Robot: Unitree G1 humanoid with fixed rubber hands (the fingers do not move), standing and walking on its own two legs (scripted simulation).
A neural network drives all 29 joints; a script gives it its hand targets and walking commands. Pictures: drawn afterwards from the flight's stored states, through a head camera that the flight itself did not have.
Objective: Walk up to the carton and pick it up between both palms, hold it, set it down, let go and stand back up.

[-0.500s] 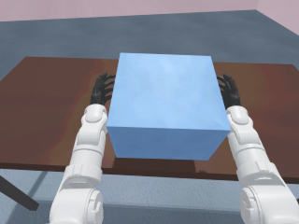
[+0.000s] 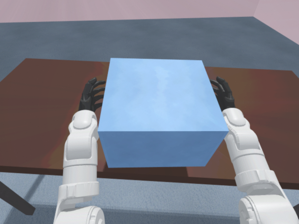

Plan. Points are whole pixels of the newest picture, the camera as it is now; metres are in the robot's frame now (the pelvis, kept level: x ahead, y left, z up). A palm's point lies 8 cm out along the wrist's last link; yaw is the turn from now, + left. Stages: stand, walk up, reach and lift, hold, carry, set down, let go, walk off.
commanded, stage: reach and lift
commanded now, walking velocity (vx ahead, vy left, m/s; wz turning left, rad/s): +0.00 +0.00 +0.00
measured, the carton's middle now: (157, 111) +0.38 -0.02 +0.12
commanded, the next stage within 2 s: hold in 0.58 s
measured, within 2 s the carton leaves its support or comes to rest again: neither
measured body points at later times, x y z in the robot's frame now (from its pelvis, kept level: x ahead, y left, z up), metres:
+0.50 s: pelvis -0.01 +0.00 +0.00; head -0.04 +0.02 +0.45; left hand +0.37 +0.15 +0.18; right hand +0.35 -0.20 +0.17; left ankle -0.04 +0.13 -0.75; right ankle +0.04 -0.14 -0.75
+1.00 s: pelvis -0.02 -0.01 +0.00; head -0.06 +0.01 +0.45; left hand +0.36 +0.16 +0.20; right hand +0.36 -0.19 +0.19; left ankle -0.04 +0.13 -0.75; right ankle +0.04 -0.14 -0.75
